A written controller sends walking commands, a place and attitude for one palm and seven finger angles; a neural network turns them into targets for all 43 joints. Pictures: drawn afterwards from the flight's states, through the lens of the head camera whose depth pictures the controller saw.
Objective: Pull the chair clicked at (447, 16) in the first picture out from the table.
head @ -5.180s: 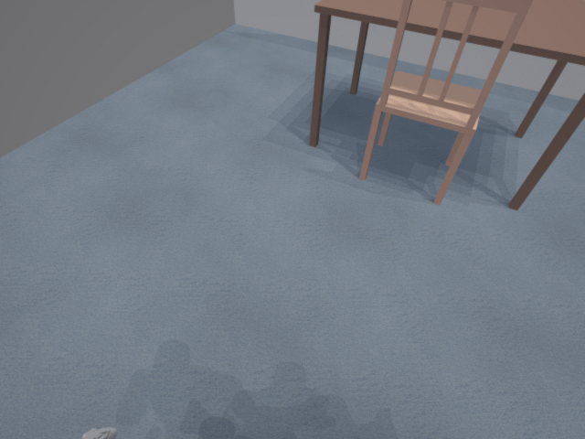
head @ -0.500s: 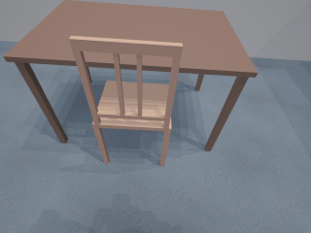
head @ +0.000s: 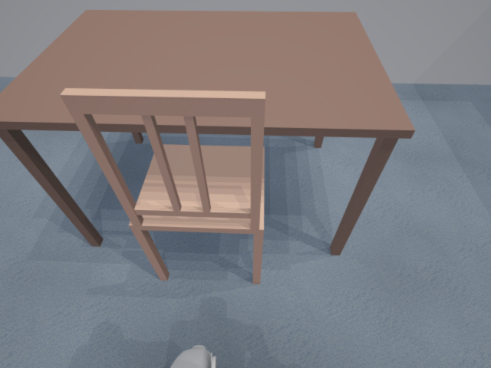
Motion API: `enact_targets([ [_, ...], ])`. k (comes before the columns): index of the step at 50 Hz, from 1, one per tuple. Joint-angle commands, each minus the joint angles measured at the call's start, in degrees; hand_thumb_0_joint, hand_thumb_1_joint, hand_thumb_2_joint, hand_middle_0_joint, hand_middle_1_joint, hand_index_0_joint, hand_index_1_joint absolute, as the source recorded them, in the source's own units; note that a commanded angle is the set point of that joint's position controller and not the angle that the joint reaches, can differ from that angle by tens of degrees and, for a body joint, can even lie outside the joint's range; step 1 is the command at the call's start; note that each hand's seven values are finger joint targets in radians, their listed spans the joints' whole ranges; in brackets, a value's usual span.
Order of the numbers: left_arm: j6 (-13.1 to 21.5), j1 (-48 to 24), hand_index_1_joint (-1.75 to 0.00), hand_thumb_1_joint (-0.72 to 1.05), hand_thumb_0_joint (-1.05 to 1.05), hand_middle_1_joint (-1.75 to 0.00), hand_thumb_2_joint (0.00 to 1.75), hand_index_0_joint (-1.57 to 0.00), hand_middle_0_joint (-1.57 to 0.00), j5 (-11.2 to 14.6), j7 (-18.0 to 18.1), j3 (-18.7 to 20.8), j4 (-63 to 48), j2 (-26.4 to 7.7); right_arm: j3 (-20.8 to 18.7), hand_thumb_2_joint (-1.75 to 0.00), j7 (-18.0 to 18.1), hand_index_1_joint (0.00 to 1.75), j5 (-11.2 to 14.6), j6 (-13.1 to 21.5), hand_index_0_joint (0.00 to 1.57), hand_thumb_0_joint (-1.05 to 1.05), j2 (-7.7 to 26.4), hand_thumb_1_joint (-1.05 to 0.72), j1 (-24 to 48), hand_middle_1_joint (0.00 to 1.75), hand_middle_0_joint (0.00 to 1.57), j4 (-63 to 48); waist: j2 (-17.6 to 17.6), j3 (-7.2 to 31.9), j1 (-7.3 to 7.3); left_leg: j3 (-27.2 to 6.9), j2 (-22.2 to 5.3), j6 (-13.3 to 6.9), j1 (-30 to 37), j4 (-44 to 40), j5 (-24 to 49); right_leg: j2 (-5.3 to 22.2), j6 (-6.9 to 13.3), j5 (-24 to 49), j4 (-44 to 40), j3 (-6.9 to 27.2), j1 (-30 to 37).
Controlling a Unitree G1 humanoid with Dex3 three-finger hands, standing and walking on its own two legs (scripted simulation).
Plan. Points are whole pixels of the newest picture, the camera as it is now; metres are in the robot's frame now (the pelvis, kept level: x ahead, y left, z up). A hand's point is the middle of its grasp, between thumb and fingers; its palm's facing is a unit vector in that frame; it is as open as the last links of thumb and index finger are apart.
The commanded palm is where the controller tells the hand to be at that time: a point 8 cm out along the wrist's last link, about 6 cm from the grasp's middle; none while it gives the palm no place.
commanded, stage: take the last steps up to it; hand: left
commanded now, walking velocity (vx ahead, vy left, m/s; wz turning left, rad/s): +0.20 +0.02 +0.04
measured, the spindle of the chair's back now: (164, 168) +0.57 +0.25 -0.07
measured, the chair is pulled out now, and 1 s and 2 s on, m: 0.00 0.00 0.00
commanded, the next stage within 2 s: come to a stop and stand still in 0.10 s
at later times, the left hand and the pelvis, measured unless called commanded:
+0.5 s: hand (143, 353) +0.18 +0.22 -0.18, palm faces +0.00 -0.98 -0.21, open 7.4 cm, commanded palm none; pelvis +0.12 +0.03 +0.00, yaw -2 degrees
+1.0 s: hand out of the picture +0.13 +0.16 -0.15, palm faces +0.03 -0.95 -0.30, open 7.3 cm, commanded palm none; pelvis +0.08 -0.03 +0.00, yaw -2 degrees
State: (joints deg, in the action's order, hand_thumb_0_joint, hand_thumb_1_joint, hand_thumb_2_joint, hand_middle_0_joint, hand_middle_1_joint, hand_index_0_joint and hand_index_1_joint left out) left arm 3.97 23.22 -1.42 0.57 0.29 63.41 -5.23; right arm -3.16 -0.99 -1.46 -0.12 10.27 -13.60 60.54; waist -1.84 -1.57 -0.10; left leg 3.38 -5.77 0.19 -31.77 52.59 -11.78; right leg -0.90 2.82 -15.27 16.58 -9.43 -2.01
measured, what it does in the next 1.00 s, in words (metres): steps on the spot: left foot, then right foot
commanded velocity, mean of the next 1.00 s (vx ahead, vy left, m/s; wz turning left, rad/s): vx -0.05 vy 0.04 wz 0.00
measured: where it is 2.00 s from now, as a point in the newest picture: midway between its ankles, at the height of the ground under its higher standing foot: outside the picture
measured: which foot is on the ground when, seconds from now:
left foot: up 0.00-0.14, down 0.16-0.70, up 0.72-1.00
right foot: down 0.00-0.18, up 0.20-0.68, down 0.70-1.00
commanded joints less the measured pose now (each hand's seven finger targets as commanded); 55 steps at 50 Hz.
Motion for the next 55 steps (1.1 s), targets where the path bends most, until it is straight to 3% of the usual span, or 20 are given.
enact_targets([
  [1,0.94,4.65,-0.30,0.90,0.00,-0.30,0.90,-0.20,-0.20,0.06,1.09,2.09,-0.63,-9.52,0.35,-0.90,-0.39,0.30,0.44,1.65,0.20,0.00,0.68,-0.90,5.06,0.30,0.20,-4.40,7.35,-3.92,-1.44,1.87,0.92,-0.70,-1.58,-7.56,-0.60,16.32,6.16,31.54,-3.64,8.25,1.17],
  [4,0.40,4.45,-0.30,0.90,0.00,-0.30,0.90,-0.20,-0.20,-0.02,1.32,2.43,0.27,-9.72,0.62,-0.90,-0.16,0.30,0.46,2.28,0.20,0.00,0.35,-0.90,5.10,0.30,0.20,-4.35,9.23,-3.23,-1.33,2.87,3.00,-2.15,4.57,-14.09,-2.34,15.66,5.22,37.33,0.63,7.45,1.74],
  [7,-0.05,2.82,-0.30,0.90,0.00,-0.30,0.90,-0.20,-0.20,0.48,1.39,2.37,0.39,-9.32,0.19,-0.90,1.07,0.30,-0.05,3.14,0.20,0.00,3.19,-0.90,-7.00,0.30,0.20,-0.52,6.35,2.30,4.09,2.82,4.91,-3.67,23.31,-24.60,8.34,11.57,1.97,38.91,18.11,4.79,-2.54],
  [8,-0.20,3.80,-0.30,0.90,0.00,-0.30,0.90,-0.20,-0.20,1.13,1.26,2.18,-0.40,-7.63,-0.74,-0.90,1.76,0.30,-0.72,3.63,0.20,0.00,8.12,-0.90,-13.15,0.30,0.20,0.30,-2.31,8.19,5.82,-8.58,-5.71,-7.78,35.22,-25.34,23.00,6.27,-0.55,19.45,30.90,1.70,-12.29],
  [9,-0.24,5.10,-0.30,0.90,0.00,-0.30,0.90,-0.20,-0.20,1.70,1.04,1.57,-1.60,-4.80,-1.42,-0.90,2.24,0.30,-0.28,3.33,0.20,0.00,12.11,-0.90,-16.15,0.30,0.20,0.75,-13.44,12.29,4.81,-24.30,-18.36,-14.64,43.20,-29.69,39.52,0.34,-1.81,-18.84,47.15,2.08,-24.28],
  [10,-0.72,3.41,-0.30,0.90,0.00,-0.30,0.90,-0.20,-0.20,0.97,1.51,2.13,-1.96,-6.90,-0.90,-0.90,2.51,0.30,0.51,2.47,0.20,0.00,11.47,-0.90,-13.61,0.30,0.20,0.25,-7.03,11.22,3.88,-22.40,-18.83,-16.74,37.69,-32.08,34.38,1.96,-0.47,-21.23,53.42,7.18,-24.27],
  [13,-2.42,-0.38,-0.30,0.90,0.00,-0.30,0.90,-0.20,-0.20,1.08,1.90,1.51,-0.56,-4.19,1.60,-0.90,3.56,0.30,0.48,3.04,0.20,0.00,3.38,-0.90,-1.03,0.30,0.20,-2.24,-0.57,-0.03,-0.53,-10.25,-13.02,-11.97,20.03,-34.74,42.84,6.74,-3.40,-11.58,46.55,11.43,-20.15],
  [15,-4.02,1.83,-0.30,0.90,0.00,-0.30,0.90,-0.20,-0.20,0.93,2.14,1.21,0.13,-3.71,1.70,-0.90,3.95,0.30,0.58,2.82,0.20,0.00,3.19,-0.90,0.68,0.30,0.20,-2.15,-1.87,1.18,-1.90,-4.86,-10.97,-9.39,20.49,-34.53,49.79,5.80,-4.89,-8.12,40.40,10.43,-16.92],
  [25,-7.63,-6.42,-0.30,0.90,0.00,-0.30,0.90,-0.20,-0.20,0.18,1.95,3.40,-7.16,-8.67,-1.30,-0.90,3.83,0.30,0.15,-0.77,0.20,0.00,8.03,-0.90,2.03,0.30,0.20,-4.57,-7.50,2.99,-0.02,-3.15,-11.88,-10.06,25.00,-30.92,41.87,2.89,-5.26,-8.24,38.90,9.89,-21.97],
  [30,-6.48,-8.99,-0.30,0.90,0.00,-0.30,0.90,-0.20,-0.20,0.48,1.91,3.02,-8.94,-8.63,-1.86,-0.90,2.98,0.30,-0.18,-1.36,0.20,0.00,8.94,-0.90,1.56,0.30,0.20,-5.09,-10.52,3.36,0.61,-4.89,-11.29,-9.25,25.49,-29.91,34.49,2.78,-4.22,-8.71,25.82,7.43,-17.28],
  [33,-5.03,-5.44,-0.30,0.90,0.00,-0.30,0.90,-0.20,-0.20,0.21,2.01,3.10,-7.54,-10.20,-1.85,-0.90,2.34,0.30,0.46,-1.60,0.20,0.00,8.41,-0.90,0.86,0.30,0.20,-4.82,-5.23,6.13,-1.28,-3.09,-6.91,-4.71,22.95,-24.07,21.39,3.39,-4.23,7.40,6.83,6.68,-7.14],
  [34,-4.13,-5.48,-0.30,0.90,0.00,-0.30,0.90,-0.20,-0.20,-0.15,2.25,3.21,-7.46,-12.89,-1.55,-0.90,1.96,0.30,0.96,-1.51,0.20,0.00,5.80,-0.90,-0.93,0.30,0.20,-4.81,2.40,7.08,-0.73,-0.35,-2.68,-1.16,19.58,-18.62,8.95,9.51,-3.08,18.97,2.54,12.94,-3.57],
  [35,-3.55,-6.91,-0.30,0.90,0.00,-0.30,0.90,-0.20,-0.20,-0.39,2.46,3.69,-7.81,-17.25,-0.88,-0.90,1.83,0.30,1.26,-1.77,0.20,0.00,2.43,-0.90,-1.31,0.30,0.20,-6.14,14.93,5.63,0.17,2.37,3.72,1.80,10.91,-13.77,-14.63,20.45,1.78,36.94,3.46,24.37,-1.93],
  [36,-3.72,-6.18,-0.30,0.90,0.00,-0.30,0.90,-0.20,-0.20,-0.13,2.16,3.69,-8.64,-18.52,-1.17,-0.90,2.10,0.30,1.09,-2.76,0.20,0.00,3.95,-0.90,0.01,0.30,0.20,-7.08,12.16,5.42,-1.15,-1.73,4.61,1.83,11.20,-6.90,-22.79,25.24,6.72,45.13,3.45,24.73,-5.82],
  [37,-3.89,-7.07,-0.30,0.90,0.00,-0.30,0.90,-0.20,-0.20,-0.09,2.25,3.62,-8.22,-17.79,-1.14,-0.90,2.15,0.30,0.73,-3.58,0.20,0.00,3.46,-0.90,1.45,0.30,0.20,-6.86,9.92,4.06,-0.97,-4.05,4.39,1.85,10.12,-1.34,-22.20,23.89,7.76,45.18,3.77,21.66,-6.93],
  [38,-3.69,-8.18,-0.30,0.90,0.00,-0.30,0.90,-0.20,-0.20,0.00,2.46,3.93,-7.91,-17.00,-1.05,-0.90,2.29,0.30,0.56,-3.88,0.20,0.00,3.88,-0.90,0.99,0.30,0.20,-6.15,14.36,3.86,-0.38,-5.27,4.53,2.05,7.90,2.28,-20.66,21.80,7.18,45.77,4.53,21.80,-6.29],
  [39,-3.63,-9.26,-0.30,0.90,0.00,-0.30,0.90,-0.20,-0.20,0.24,2.50,3.65,-8.17,-15.71,-1.40,-0.90,2.18,0.30,0.55,-3.87,0.20,0.00,5.17,-0.90,0.09,0.30,0.20,-5.06,13.51,3.82,-0.08,-5.45,4.45,2.53,6.64,5.86,-17.23,19.99,6.76,45.97,5.32,20.03,-4.40],
  [44,-3.34,-6.99,-0.30,0.90,0.00,-0.30,0.90,-0.20,-0.20,0.33,2.79,4.22,-8.38,-15.35,-1.60,-0.90,1.17,0.30,0.42,-4.03,0.20,0.00,5.78,-0.90,0.04,0.30,0.20,-4.81,11.17,2.25,-1.55,-5.62,4.61,3.85,2.39,10.66,-9.97,18.83,5.69,32.42,3.42,18.34,-2.80],
  [49,-3.44,-4.88,-0.30,0.90,0.00,-0.30,0.90,-0.20,-0.20,-0.22,2.76,4.59,-8.03,-15.46,-1.05,-0.90,0.91,0.30,0.25,-3.45,0.20,0.00,5.09,-0.90,1.50,0.30,0.20,-5.79,11.64,1.67,-2.77,-4.71,3.97,3.87,3.23,3.16,-10.32,19.19,6.48,18.21,0.81,20.72,-2.59],
  [55,-3.97,-5.96,-0.30,0.90,0.00,-0.30,0.90,-0.20,-0.20,-0.73,1.75,4.62,-7.38,-16.02,-0.13,-0.90,0.81,0.30,0.61,-1.83,0.20,0.00,3.77,-0.90,0.75,0.30,0.20,-5.52,14.32,0.93,-2.74,-1.48,5.12,2.02,14.88,-14.45,-12.05,16.95,5.83,-1.81,-3.64,21.30,-10.24],
])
